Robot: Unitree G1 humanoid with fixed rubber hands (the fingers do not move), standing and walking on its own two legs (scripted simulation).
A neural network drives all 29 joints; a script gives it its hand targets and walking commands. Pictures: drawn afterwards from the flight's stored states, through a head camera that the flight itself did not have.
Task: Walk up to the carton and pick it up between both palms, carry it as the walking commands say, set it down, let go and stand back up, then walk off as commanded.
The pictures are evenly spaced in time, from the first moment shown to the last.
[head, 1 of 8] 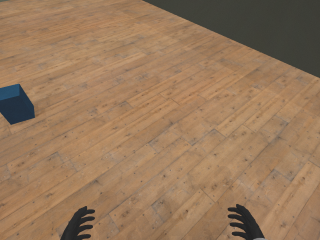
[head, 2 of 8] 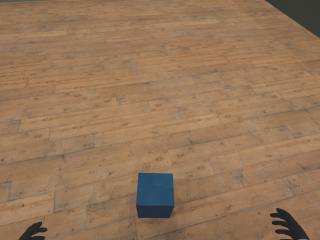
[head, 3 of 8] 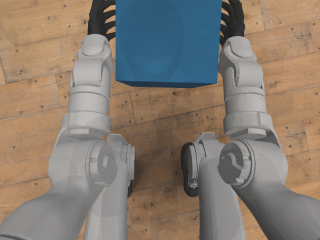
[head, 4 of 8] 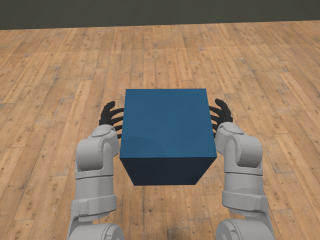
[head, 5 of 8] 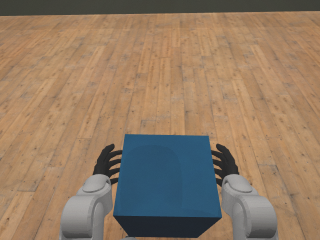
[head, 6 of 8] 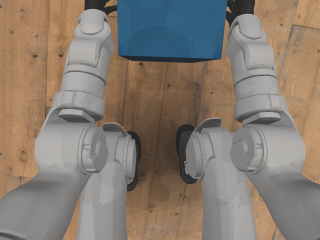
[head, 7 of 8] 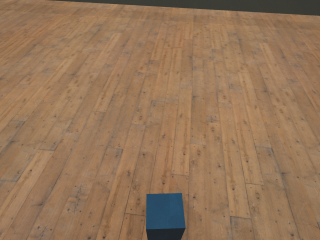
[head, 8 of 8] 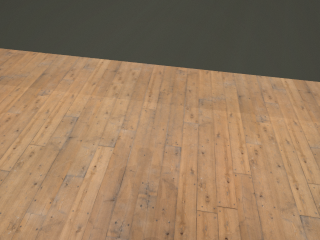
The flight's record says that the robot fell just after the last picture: no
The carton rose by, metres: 0.70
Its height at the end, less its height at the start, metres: -0.05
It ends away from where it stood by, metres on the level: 0.62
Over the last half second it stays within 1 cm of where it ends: yes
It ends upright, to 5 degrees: no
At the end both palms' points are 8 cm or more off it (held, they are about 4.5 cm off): yes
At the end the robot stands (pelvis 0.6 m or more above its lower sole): yes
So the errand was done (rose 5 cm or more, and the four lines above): no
